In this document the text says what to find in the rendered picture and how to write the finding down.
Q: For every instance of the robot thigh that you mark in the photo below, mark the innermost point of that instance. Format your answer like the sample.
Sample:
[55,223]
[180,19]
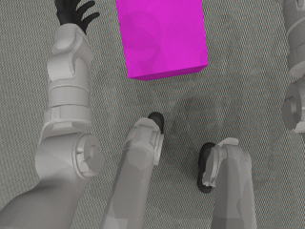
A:
[126,205]
[234,206]

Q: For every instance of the right robot upper arm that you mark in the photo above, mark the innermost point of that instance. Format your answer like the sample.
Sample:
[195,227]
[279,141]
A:
[293,107]

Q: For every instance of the robot right forearm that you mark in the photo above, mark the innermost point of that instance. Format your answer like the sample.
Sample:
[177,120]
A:
[294,20]

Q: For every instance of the robot left hand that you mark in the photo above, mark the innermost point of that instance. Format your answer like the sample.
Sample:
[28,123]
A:
[67,13]

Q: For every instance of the carton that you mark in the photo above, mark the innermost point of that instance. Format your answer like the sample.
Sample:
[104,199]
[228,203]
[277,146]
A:
[162,38]

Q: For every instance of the robot left forearm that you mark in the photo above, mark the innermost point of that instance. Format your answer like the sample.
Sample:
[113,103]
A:
[69,88]

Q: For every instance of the left robot thigh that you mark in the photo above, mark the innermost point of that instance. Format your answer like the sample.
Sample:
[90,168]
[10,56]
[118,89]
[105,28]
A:
[126,205]

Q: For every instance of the left robot upper arm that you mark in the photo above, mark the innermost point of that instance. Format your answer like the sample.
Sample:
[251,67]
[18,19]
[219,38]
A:
[65,165]

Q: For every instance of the right robot thigh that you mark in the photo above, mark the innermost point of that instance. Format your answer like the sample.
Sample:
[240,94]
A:
[234,206]

